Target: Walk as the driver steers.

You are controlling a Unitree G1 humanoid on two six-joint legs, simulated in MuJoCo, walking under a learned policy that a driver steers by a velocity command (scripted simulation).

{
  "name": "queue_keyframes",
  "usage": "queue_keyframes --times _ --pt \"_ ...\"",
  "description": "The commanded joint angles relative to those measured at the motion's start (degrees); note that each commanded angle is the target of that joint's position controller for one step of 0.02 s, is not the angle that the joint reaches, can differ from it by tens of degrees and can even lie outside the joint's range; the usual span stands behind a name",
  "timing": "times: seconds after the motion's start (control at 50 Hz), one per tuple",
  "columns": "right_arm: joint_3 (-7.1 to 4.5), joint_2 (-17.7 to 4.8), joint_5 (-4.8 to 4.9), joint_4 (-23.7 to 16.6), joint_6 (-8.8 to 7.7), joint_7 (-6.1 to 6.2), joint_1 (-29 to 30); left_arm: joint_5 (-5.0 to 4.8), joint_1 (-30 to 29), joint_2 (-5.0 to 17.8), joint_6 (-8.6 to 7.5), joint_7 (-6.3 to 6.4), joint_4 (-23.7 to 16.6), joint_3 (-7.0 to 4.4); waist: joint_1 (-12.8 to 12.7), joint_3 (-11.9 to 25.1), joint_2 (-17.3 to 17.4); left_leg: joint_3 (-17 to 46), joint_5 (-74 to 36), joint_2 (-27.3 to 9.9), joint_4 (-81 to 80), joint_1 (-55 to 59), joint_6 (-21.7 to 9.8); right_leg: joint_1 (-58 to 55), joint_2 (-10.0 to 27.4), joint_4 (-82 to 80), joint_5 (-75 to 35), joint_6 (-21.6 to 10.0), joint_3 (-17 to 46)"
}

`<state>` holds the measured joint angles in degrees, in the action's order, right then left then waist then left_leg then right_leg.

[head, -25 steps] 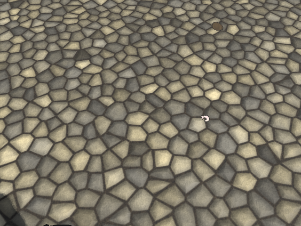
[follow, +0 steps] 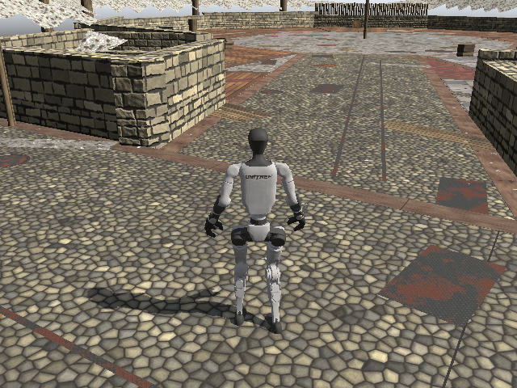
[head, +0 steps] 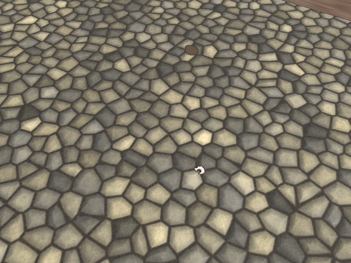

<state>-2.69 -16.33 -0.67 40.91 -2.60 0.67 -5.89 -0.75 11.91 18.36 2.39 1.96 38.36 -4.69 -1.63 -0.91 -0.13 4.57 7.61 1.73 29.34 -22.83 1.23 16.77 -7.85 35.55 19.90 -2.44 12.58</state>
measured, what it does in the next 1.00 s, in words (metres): steps on the spot, turning right: right foot, then left foot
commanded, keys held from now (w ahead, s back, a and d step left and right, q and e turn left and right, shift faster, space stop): e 0.50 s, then no key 0.50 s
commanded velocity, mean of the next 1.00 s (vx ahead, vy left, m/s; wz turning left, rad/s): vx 0.01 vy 0.00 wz -0.42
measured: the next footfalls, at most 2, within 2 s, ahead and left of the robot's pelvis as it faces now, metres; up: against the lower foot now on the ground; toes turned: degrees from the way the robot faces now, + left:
right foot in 0.40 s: +0.02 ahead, -0.14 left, +0.00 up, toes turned -16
left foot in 0.84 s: +0.10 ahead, +0.08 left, +0.00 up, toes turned -24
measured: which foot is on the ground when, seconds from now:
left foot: down 0.00-0.40, up 0.42-0.82, down 0.84-1.00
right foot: up 0.00-0.38, down 0.40-1.00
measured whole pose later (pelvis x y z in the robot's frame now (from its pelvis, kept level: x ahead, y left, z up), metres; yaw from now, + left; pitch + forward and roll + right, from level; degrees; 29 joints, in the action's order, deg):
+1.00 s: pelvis +0.02 -0.02 +0.01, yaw -23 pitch -1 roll +0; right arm -2.4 -14.4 -0.9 44.7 -1.1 -0.1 -9.5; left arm 1.0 10.0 14.2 1.6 0.7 42.3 -1.7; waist -0.1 -1.7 -1.3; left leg 0.9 15.8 -0.6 28.4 -12.0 0.8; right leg 13.1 -3.9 28.7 14.7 -1.1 6.3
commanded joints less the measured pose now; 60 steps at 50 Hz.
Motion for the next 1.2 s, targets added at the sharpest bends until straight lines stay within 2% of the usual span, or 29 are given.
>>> queue_keyframes --times 0.02,0.04,0.06,0.08,0.1,0.14,0.18,0.26,0.32,0.36,0.38,0.4,0.42,0.44,0.46,0.48,0.5,0.52,0.56,0.66,0.76,0.82,0.84,0.86,0.88,0.9,0.92,1.0,1.2 --pt "-3.71 -12.9 -2.35 -2.8 -0.22 0.43 -5.0 0.3 4.6 4.5 -1.02 0.17 -5.5 -0.79 -0.6 10.4 17.9 29.8 -33.3 -26.8 -9.1 22.1 -16.5 15.5 -1.0 21.4 22.1 2.6 -2.5" --pt "-3.06 -10.0 -1.35 -3.9 -0.13 0.24 -4.0 0.4 6.5 9.2 -0.95 0.19 -3.7 -2.15 -0.1 9.6 12.1 27.4 -29.0 -26.1 -8.9 21.2 -17.5 17.1 2.6 30.8 19.0 4.6 -1.7" --pt "-2.5 -7.5 -0.89 -4.3 0.12 0.36 -2.7 -0.18 4.5 10.5 -0.33 0.24 -2.7 -2.89 0.5 8.0 7.9 19.6 -25.1 -22.2 -7.7 19.6 -15.0 18.0 3.9 34.5 14.6 5.8 -2.7" --pt "-2.16 -6.5 -0.39 -4.8 0.56 0.46 -0.9 -0.53 4.0 9.5 0.62 0.49 -2.1 -2.94 0.1 6.6 6.1 14.0 -21.0 -18.8 -7.8 17.7 -13.0 18.0 4.9 35.8 11.8 6.9 -3.8" --pt "-2.1 -6.4 0.01 -4.8 0.97 0.7 0.4 -0.5 3.0 8.6 1.21 0.54 -2.6 -2.79 0.2 5.3 6.7 11.3 -18.1 -17.6 -8.6 15.8 -12.5 18.2 5.9 36.0 9.0 7.6 -4.7" --pt "-2.22 -6.8 -0.49 -4.5 1.75 1.23 0.5 -0.89 1.6 5.4 1.56 0.16 -3.6 -1.93 0.7 4.1 8.8 5.2 -15.8 -14.5 -10.6 13.3 -12.3 15.9 6.3 32.0 5.5 8.3 -8.5" --pt "-2.59 -7.4 -0.69 -4.1 2.25 1.71 -0.8 -0.86 -0.7 4.2 1.39 0.0 -5.0 -1.48 2.3 5.1 10.5 3.6 -16.6 -15.6 -11.1 16.1 -13.6 15.7 7.4 26.7 4.9 8.6 -10.0" --pt "-3.65 -9.8 -0.12 -3.8 2.77 1.52 -0.2 -0.33 -2.4 3.7 1.2 -0.98 -6.4 -0.97 3.1 7.4 11.0 0.6 -16.3 -18.3 -11.1 16.2 -14.3 8.8 9.7 15.4 3.3 7.4 -12.1" --pt "-4.06 -10.7 0.68 -3.3 2.94 0.98 0.1 -0.33 -1.6 4.7 1.53 -1.9 -6.6 -1.4 2.9 7.0 11.4 -0.7 -13.4 -19.5 -10.4 15.5 -13.6 4.5 9.5 8.0 1.7 5.5 -14.2" --pt "-4.22 -11.1 1.66 -2.9 3.04 0.91 1.1 -0.28 0.9 4.5 1.62 -2.52 -5.9 -1.76 1.0 6.5 10.6 -2.4 -10.5 -19.4 -7.5 13.9 -11.4 -0.4 8.7 -1.3 -3.9 3.1 -15.9" --pt "-4.09 -10.2 2.1 -2.3 3.11 0.92 0.5 -0.17 3.2 4.8 1.57 -2.59 -4.9 -2.13 0.0 6.5 9.4 -4.3 -7.1 -18.1 -4.4 11.5 -8.9 -5.0 7.4 -7.0 -7.8 1.3 -16.5" --pt "-3.64 -8.0 1.85 -0.8 3.16 0.67 -2.5 0.05 5.0 6.8 1.44 -2.19 -4.4 -2.89 0.0 5.5 3.4 -8.3 0.7 -15.2 2.8 5.2 -4.3 -11.1 9.0 -12.7 -14.6 -1.2 -11.4" --pt "-2.21 -3.7 -1.22 -2.8 3.26 0.28 -2.9 0.24 6.0 13.9 1.14 -0.99 -5.7 -4.38 2.0 4.9 -16.5 -14.2 25.0 -6.9 21.6 -11.1 2.4 -18.7 24.9 -15.0 -33.6 -8.4 10.9" --pt "-2.88 -6.0 -0.81 -5.4 2.93 0.97 3.4 2.39 5.4 14.8 -0.22 -1.57 -7.0 -4.11 -1.8 5.8 -15.4 -4.8 31.8 -2.0 32.7 -15.9 3.1 -11.9 30.3 -16.7 -34.8 -18.0 18.4" --pt "-3.52 -7.8 0.33 -5.3 2.99 1.35 4.6 2.84 3.6 12.8 -1.42 -1.81 -6.7 -3.55 -1.4 4.7 -10.4 -1.8 27.7 -3.2 36.8 -16.1 2.3 -10.0 27.4 -17.9 -28.4 -16.6 14.1" --pt "-3.95 -8.3 0.69 -4.5 3.1 1.62 3.5 1.86 0.5 11.0 -2.06 -1.58 -6.4 -3.06 0.5 3.1 -8.6 -0.8 22.1 -4.0 36.6 -16.3 1.6 -9.2 23.7 -17.7 -24.1 -12.9 9.9" --pt "-4.23 -8.3 0.31 -3.1 3.24 2.07 2.2 0.76 -1.8 9.1 -2.05 -1.22 -6.6 -2.47 1.4 3.3 -7.2 -0.5 18.5 -4.4 35.9 -16.2 1.8 -9.6 21.4 -17.1 -22.0 -10.3 7.7" --pt "-4.36 -8.4 -0.02 -2.5 3.36 2.17 0.7 0.23 -3.3 7.8 -1.93 -0.87 -6.8 -1.76 2.2 3.7 -8.0 -0.9 15.7 -4.0 36.7 -14.9 2.5 -9.0 20.4 -16.7 -25.1 -9.7 5.7" --pt "-4.19 -7.4 0.48 -1.8 3.21 1.65 -1.0 0.8 -2.8 6.0 -1.85 -0.34 -6.6 -0.82 2.5 6.1 -8.1 -1.6 12.4 -3.2 37.9 -11.6 3.3 -9.4 19.2 -16.1 -29.8 -10.0 3.5" --pt "-2.9 -5.0 0.83 -2.3 3.25 0.97 1.2 1.21 -1.6 5.8 -1.77 0.06 -5.2 -0.41 0.7 5.5 -8.0 -1.7 11.0 -4.0 23.2 -7.9 4.1 -11.8 18.7 -15.6 -26.6 -10.1 3.5" --pt "-2.6 -5.6 1.18 -2.1 2.91 0.33 0.7 1.44 -2.5 6.3 -1.34 -0.93 -3.9 -0.19 -0.4 3.3 -8.2 -2.7 14.5 -3.7 11.7 1.2 3.3 -7.1 19.0 -14.9 -23.0 -11.3 6.4" --pt "-2.1 -4.2 0.94 -0.9 2.16 -0.14 -2.2 0.64 -4.4 4.4 -1.31 -1.2 -2.7 0.74 2.3 3.3 -6.4 -3.6 5.5 -3.0 -3.5 9.1 1.9 -5.6 17.2 -12.6 -23.9 -9.2 6.6" --pt "-1.88 -4.5 0.15 -0.5 1.78 -0.29 -3.3 0.6 -3.3 3.4 -1.59 -1.19 -1.9 1.12 2.8 3.9 -4.6 -2.1 -3.7 -4.2 -9.1 14.3 0.9 -3.9 15.8 -12.4 -21.7 -6.8 6.2" --pt "-2.19 -7.2 -0.64 -0.7 1.54 -0.09 -4.4 1.65 -1.5 2.1 -2.13 -1.18 -1.5 1.53 1.6 5.8 -0.2 2.6 -15.6 -9.4 -8.3 19.7 -0.9 -1.4 12.9 -9.6 -16.2 -3.6 3.5" --pt "-2.92 -10.6 -0.43 -0.3 1.6 -0.1 -2.2 1.95 1.9 2.2 -2.69 -1.53 -1.0 1.2 -2.5 5.8 7.7 3.9 -17.7 -11.7 -4.9 18.5 -4.5 -0.6 8.0 -9.3 -9.0 -1.1 -1.8" --pt "-2.13 -6.8 -0.19 -0.7 1.5 -0.46 -0.6 2.35 0.2 2.5 -2.69 -1.4 -0.2 1.33 -0.8 6.1 8.0 4.6 -8.3 -11.3 -6.6 13.7 -6.5 -4.8 7.3 -9.9 -6.8 1.0 -3.7" --pt "-1.55 -5.1 -0.25 -0.8 1.27 -0.73 0.2 2.18 -2.4 3.6 -2.44 -1.3 -0.2 0.95 0.2 4.2 7.0 3.6 -2.5 -9.6 -7.2 11.9 -5.4 -5.2 7.3 -9.7 -7.6 1.4 -3.8" --pt "-1.02 -5.2 -0.23 0.4 0.1 -0.54 -1.4 1.62 -3.2 2.6 -1.17 -0.88 0.5 0.82 1.3 2.4 4.7 1.0 0.7 -7.1 -6.5 10.6 -2.7 -5.4 8.0 -9.7 -12.8 0.2 -2.7" --pt "-0.01 -4.6 0.09 2.6 0.47 -0.03 -2.5 1.36 -1.1 1.8 -1.59 -0.19 5.4 0.49 1.9 1.4 -0.2 0.0 1.2 -5.6 -5.7 11.2 -3.0 -5.9 8.4 -10.4 -15.7 1.4 -2.5"
Keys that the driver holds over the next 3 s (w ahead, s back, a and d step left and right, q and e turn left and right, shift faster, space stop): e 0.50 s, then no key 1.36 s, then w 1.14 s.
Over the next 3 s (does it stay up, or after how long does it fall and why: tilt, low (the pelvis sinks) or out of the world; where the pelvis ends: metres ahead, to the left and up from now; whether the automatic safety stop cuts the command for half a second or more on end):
stays up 0.47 -0.18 0.02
